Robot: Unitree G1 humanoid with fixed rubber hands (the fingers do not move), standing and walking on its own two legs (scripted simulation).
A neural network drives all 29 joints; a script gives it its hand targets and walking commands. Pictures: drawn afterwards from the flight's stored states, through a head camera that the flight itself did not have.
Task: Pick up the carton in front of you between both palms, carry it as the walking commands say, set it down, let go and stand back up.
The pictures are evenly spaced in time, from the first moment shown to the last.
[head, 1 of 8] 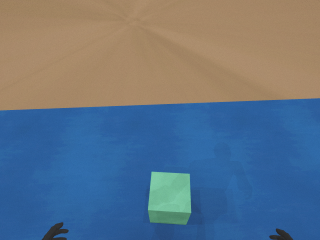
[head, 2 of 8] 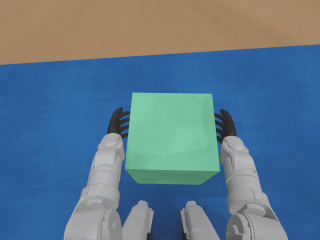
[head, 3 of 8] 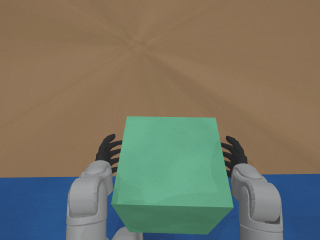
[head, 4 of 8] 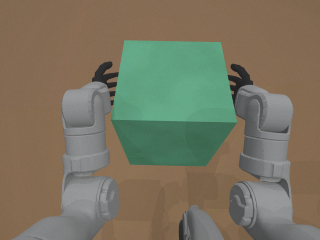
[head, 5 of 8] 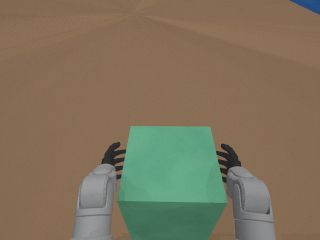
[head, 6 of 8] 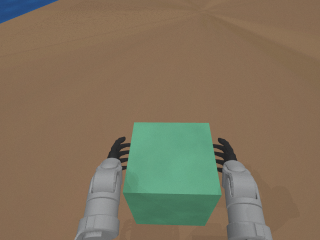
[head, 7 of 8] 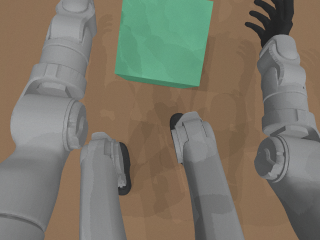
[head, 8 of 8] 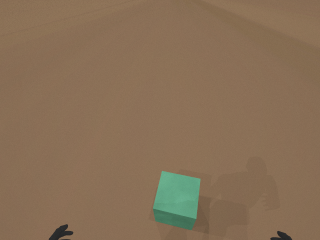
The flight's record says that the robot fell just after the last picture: no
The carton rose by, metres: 0.95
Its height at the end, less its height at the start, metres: +0.22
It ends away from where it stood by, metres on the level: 5.09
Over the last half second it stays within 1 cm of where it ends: yes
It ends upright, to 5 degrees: yes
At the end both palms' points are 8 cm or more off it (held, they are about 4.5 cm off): yes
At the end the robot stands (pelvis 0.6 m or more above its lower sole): yes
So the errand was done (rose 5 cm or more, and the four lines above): yes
